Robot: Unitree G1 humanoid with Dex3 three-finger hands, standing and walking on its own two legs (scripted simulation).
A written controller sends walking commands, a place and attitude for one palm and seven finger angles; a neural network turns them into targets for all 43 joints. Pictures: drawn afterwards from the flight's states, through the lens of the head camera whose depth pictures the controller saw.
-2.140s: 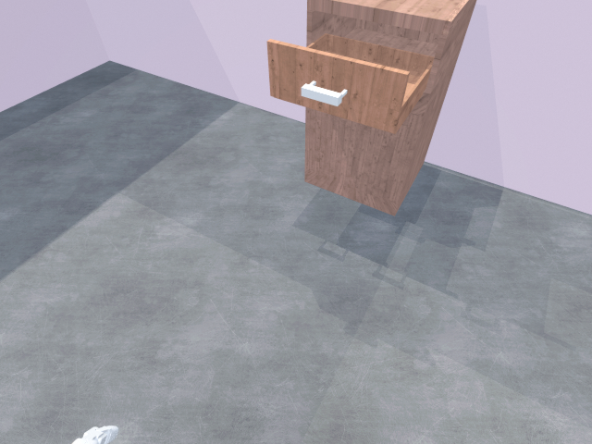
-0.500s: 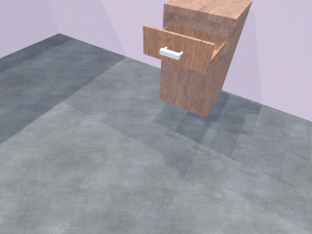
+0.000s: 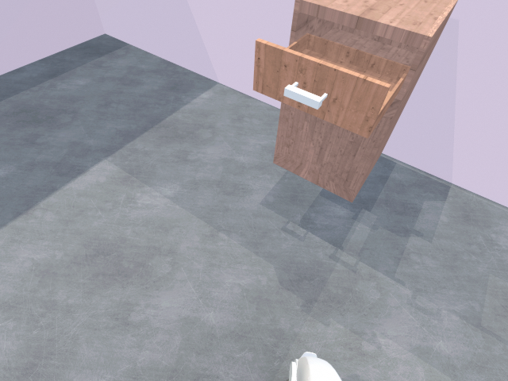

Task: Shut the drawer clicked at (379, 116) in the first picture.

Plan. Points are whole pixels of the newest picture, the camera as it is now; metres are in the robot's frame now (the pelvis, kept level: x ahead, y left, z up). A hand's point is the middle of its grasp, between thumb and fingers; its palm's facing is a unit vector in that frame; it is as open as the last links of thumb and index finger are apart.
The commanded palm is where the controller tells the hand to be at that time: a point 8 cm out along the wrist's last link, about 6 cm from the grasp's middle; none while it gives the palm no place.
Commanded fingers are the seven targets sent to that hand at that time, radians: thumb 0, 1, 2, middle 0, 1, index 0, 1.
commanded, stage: walk to a spot facing it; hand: left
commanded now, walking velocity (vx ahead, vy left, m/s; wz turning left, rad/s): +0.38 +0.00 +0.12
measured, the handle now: (306, 93) +0.92 -0.14 -0.06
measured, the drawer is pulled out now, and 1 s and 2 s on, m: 0.29 0.29 0.29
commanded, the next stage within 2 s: turn to face it in 0.48 s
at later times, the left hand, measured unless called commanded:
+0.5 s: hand (169, 370) +0.17 +0.16 -0.18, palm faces +0.24 -0.95 -0.20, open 7.2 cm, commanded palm none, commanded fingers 0.00 0.90 0.90 -0.20 -0.30 -0.20 -0.30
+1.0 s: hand (166, 295) +0.31 +0.19 -0.18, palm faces +0.18 -0.96 -0.20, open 7.3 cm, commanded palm none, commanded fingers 0.00 0.90 0.90 -0.20 -0.30 -0.20 -0.30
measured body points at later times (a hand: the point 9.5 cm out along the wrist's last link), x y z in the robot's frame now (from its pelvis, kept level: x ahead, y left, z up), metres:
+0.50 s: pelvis +0.20 -0.04 +0.00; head +0.20 -0.02 +0.44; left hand +0.16 +0.21 -0.16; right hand +0.35 -0.27 -0.13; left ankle +0.28 +0.10 -0.70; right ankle +0.20 -0.15 -0.74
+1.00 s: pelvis +0.31 +0.01 -0.01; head +0.33 +0.00 +0.44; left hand +0.30 +0.24 -0.16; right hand +0.43 -0.21 -0.16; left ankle +0.31 +0.11 -0.74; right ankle +0.37 -0.09 -0.72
